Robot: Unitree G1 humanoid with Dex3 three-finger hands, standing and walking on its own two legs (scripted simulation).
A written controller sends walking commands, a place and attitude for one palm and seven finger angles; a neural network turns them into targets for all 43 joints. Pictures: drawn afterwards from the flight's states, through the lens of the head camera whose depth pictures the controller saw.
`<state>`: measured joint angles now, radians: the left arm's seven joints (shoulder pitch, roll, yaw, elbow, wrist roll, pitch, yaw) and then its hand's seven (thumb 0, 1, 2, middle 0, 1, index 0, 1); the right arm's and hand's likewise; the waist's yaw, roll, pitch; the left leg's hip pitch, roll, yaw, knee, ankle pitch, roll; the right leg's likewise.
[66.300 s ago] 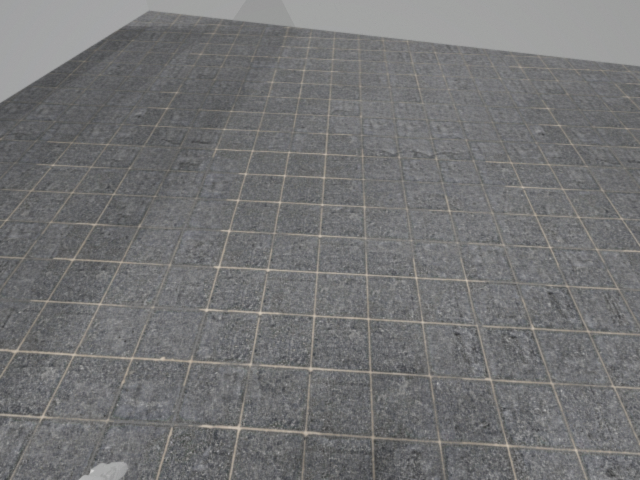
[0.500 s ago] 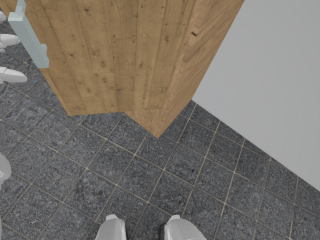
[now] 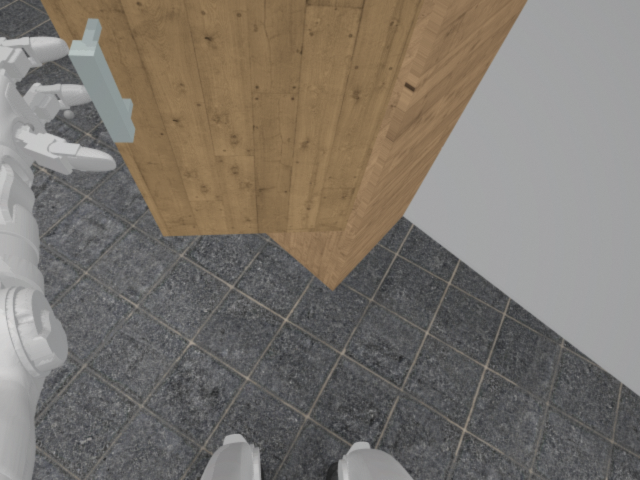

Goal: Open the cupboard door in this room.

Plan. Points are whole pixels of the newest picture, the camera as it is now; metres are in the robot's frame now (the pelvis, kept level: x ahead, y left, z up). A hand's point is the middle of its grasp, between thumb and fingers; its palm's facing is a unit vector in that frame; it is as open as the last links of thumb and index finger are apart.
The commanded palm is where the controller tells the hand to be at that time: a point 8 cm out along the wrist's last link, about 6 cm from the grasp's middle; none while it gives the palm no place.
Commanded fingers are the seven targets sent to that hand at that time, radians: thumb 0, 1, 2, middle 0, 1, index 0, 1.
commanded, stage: slide the fingers in behind the handle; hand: left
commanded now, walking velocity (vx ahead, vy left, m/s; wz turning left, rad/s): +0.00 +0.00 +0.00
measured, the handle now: (109, 84) +0.56 +0.23 +0.11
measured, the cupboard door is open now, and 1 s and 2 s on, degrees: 47 44 48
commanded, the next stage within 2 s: close the thumb around the handle in 0.84 s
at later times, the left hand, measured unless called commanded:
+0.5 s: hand (126, 110) +0.52 +0.20 +0.11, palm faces +0.05 -1.00 +0.03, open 14.8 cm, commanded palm +0.50 +0.24 +0.11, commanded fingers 0.00 -0.50 0.30 -0.30 -1.20 -0.30 -1.20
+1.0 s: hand (124, 112) +0.51 +0.20 +0.11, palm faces +0.05 -1.00 -0.01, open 14.0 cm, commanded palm +0.49 +0.24 +0.11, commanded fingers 0.00 -0.28 0.40 -0.32 -1.22 -0.32 -1.22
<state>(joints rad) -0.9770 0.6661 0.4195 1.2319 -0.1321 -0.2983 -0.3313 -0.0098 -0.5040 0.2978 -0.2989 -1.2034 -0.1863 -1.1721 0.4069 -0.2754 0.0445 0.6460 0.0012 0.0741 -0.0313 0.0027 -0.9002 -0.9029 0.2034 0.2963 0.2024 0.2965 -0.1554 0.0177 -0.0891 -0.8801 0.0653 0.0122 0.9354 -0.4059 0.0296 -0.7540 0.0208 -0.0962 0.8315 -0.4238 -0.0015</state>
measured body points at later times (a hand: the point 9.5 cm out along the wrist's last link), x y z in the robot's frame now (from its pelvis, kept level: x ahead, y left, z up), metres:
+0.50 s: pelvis +0.00 -0.01 +0.00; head +0.12 +0.02 +0.43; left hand +0.51 +0.26 +0.11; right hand -0.01 -0.28 -0.11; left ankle +0.01 +0.09 -0.69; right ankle -0.02 -0.13 -0.69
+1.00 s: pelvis +0.00 -0.02 +0.00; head +0.12 +0.00 +0.44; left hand +0.50 +0.26 +0.11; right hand -0.01 -0.29 -0.11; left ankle +0.01 +0.09 -0.69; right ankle -0.02 -0.13 -0.69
